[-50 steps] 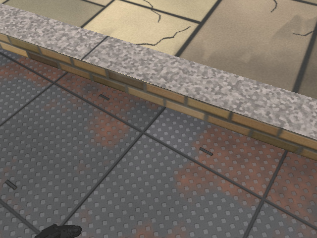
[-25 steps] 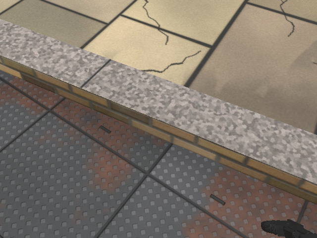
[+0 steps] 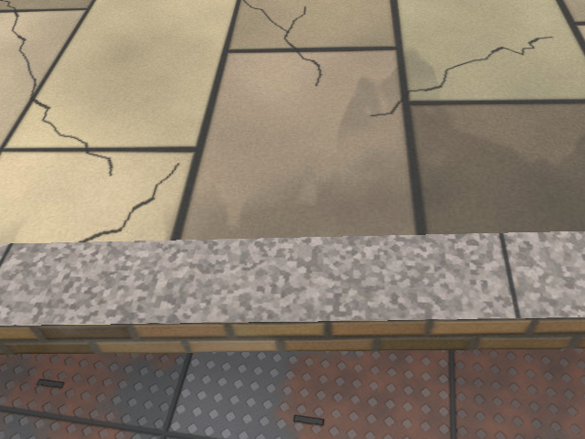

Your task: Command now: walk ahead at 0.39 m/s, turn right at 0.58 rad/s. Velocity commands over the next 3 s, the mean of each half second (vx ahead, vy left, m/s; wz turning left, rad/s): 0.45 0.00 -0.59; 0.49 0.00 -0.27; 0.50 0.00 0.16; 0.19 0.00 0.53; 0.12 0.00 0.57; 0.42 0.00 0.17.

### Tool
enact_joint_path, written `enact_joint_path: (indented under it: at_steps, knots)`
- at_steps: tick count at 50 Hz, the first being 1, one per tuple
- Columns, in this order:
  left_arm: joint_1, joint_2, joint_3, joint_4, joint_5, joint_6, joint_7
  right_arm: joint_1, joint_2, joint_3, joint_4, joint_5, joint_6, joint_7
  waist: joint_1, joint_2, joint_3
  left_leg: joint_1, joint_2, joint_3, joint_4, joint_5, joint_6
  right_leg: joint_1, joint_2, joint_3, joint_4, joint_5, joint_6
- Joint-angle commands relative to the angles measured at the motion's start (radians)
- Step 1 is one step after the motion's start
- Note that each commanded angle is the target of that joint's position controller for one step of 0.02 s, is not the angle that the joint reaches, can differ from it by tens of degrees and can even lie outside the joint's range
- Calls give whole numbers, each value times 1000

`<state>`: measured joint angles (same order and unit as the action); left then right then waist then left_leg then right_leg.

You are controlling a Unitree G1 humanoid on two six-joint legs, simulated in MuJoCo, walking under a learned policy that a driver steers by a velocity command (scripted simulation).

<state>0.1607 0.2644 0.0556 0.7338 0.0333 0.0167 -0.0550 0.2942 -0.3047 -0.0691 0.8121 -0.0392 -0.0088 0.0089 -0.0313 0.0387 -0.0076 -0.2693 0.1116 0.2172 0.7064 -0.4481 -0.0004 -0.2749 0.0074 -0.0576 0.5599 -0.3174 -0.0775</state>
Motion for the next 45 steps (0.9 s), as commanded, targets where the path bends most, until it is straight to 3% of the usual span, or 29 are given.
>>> enact_joint_path:
  at_steps: [1, 2, 3, 4, 6, 11, 15, 17, 19, 20, 21, 22, 23, 24, 25, 27, 29, 31, 34, 36, 39, 41, 42, 43, 44, 45]
  knots:
    - [242, 229, 61, 9, -18, -13, 39, -182, -95, -16, -158, -19, -18, 21, 135, -184, 117, -609, -38, -209, 348, -61, -2, 322, -351, 638, -422, -351, -227]
    - [190, 193, 47, 4, -21, -16, 44, -153, -95, -16, -143, 6, -31, 33, 87, -178, 124, -558, -22, -218, 317, 59, -4, 277, -290, 535, -415, -216, -195]
    - [149, 175, 42, -5, -24, -23, 47, -126, -99, -17, -125, 6, -39, 35, 56, -161, 114, -513, -18, -219, 285, 129, -11, 272, -232, 457, -414, -75, -171]
    - [129, 162, 37, -11, -28, -34, 50, -103, -100, -18, -106, -8, -38, 34, 42, -151, 89, -475, -22, -210, 279, 177, -20, 277, -197, 400, -404, 72, -159]
    - [151, 158, 34, 4, -35, -57, 43, -88, -84, -14, -95, -12, -26, 34, 30, -115, 36, -429, -41, -203, 278, 221, -37, 283, -174, 343, -372, 312, -162]
    - [238, 179, 44, 46, -31, -70, 45, -246, -47, 5, -147, 0, -17, 34, 80, -123, 69, -438, -56, -198, 84, 309, -62, 261, -152, 336, -363, 337, -164]
    - [269, 202, 52, 63, -26, -72, 54, -337, -51, 12, -186, 10, -30, 36, 104, -135, 79, -345, -80, -211, -79, 349, -43, 246, -164, 372, -313, 412, -141]
    - [238, 216, 56, 59, -23, -75, 58, -287, -71, 8, -178, 15, -38, 27, 71, -136, 67, -221, -92, -217, -130, 339, -18, 214, -174, 395, -276, 476, -108]
    - [187, 226, 57, 52, -22, -79, 56, -128, -101, -6, -131, 17, -50, 6, -5, -123, 9, 22, -136, -196, -185, 286, 12, 156, -137, 384, -130, 658, -70]
    - [181, 207, 52, 54, -25, -85, 50, 6, -134, -19, -96, 7, -63, -10, -71, -64, -72, 213, -103, -218, -238, 292, 38, 99, -62, 330, 78, 653, -45]
    - [202, 123, 27, 21, -44, -90, 43, 147, -217, -36, -96, -21, -71, -28, -114, 72, -229, 447, 137, -484, -313, 9, 90, -55, 28, 250, 379, 390, -13]
    - [281, 73, 15, -8, -50, -85, 45, 126, -290, -49, -96, -28, -62, -23, -44, 303, -270, 525, 337, -924, -470, -98, 163, -293, 144, 177, 567, -235, -6]
    - [266, 142, 24, 27, -19, -69, 50, 49, -205, -34, -103, -10, -52, -19, -6, 160, -154, 396, 314, -915, -483, -214, 170, -333, 47, 196, 658, -171, -23]
    - [219, 151, 27, 38, -14, -63, 41, -14, -124, -14, -113, 2, -51, -17, 5, 57, -48, 277, 271, -761, -494, -173, 157, -323, 7, 178, 641, -82, -24]
    - [194, 131, 23, 42, -15, -59, 33, -51, -85, -3, -110, 5, -52, -17, 18, 30, 2, 205, 219, -616, -510, -18, 140, -299, -26, 161, 603, -30, -15]
    - [172, 113, 19, 45, 4, -43, 18, -34, -58, 8, -83, 7, -67, -20, 26, 70, 26, 148, 158, -442, -526, 231, 129, -268, -50, 143, 575, 8, 4]
    - [146, 86, 10, 37, 5, -36, 10, 3, -59, 8, -55, 15, -92, -10, 30, 64, 15, 150, 153, -366, -531, 402, 146, -276, -46, 142, 561, 39, 12]
    - [98, 72, 2, 26, 7, -37, 4, 20, -63, 7, -33, 19, -105, -2, 31, 59, 23, 166, 152, -313, -556, 455, 165, -324, -45, 148, 513, 84, 24]
    - [-14, 57, -12, -3, 10, -45, -6, 37, -54, 12, -3, 18, -104, 2, 20, 56, 51, 171, 125, -217, -574, 512, 169, -346, -48, 116, 344, 170, 49]
    - [-95, 35, -29, -23, 9, -53, -10, 36, -67, 10, 9, 19, -102, 3, 13, 54, 56, 128, 93, -148, -565, 582, 148, -258, -41, 57, 184, 230, 55]
    - [-151, 41, -38, -36, 10, -55, -4, 90, -92, 5, 44, 24, -93, 2, 0, 67, 46, 168, 114, -146, -517, 679, 136, -183, -27, 7, 71, 211, 37]
    - [-136, 55, -37, -31, 12, -61, 4, 101, -106, 3, 63, 27, -82, 0, 15, 68, 35, 219, 136, -154, -452, 791, 130, -140, -13, -5, 17, 169, 5]
    - [-85, 61, -33, -14, 17, -67, 11, 95, -112, 3, 69, 29, -75, 0, 43, 59, 12, 237, 131, -143, -365, 910, 123, -72, 11, -19, -33, 160, -14]
    - [26, 72, -25, 29, 26, -78, 18, 98, -101, 9, 75, 34, -68, -1, 91, 23, -51, 225, 95, -114, -212, 959, 107, 71, 41, -30, -108, 188, -36]
    - [173, 108, -10, 80, 40, -84, 31, 91, -76, 19, 60, 32, -68, -4, 143, -5, -141, 104, 54, -88, -21, 798, 86, 284, -24, 39, -106, 197, -54]
    - [287, 238, 22, 89, 52, -82, 49, 134, 21, 45, 3, 48, -71, 5, 150, -245, -253, -224, -71, -40, 337, 286, 34, 567, -340, 457, -148, 271, -163]
